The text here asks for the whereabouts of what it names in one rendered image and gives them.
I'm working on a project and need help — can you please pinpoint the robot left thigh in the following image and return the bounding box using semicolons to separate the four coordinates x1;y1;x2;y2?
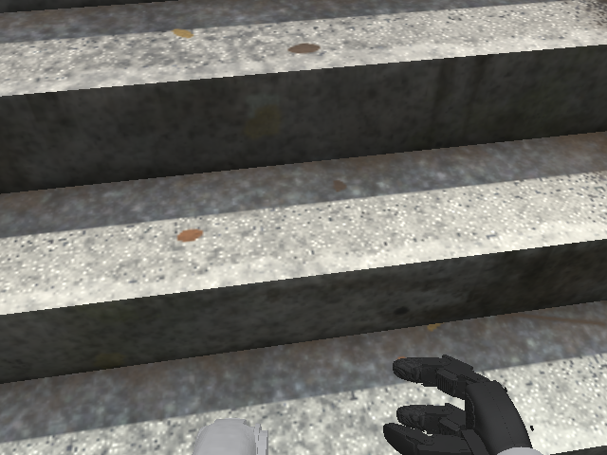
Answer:
192;419;268;455

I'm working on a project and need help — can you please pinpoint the right robot hand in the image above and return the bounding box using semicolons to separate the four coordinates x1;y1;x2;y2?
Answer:
383;355;534;455

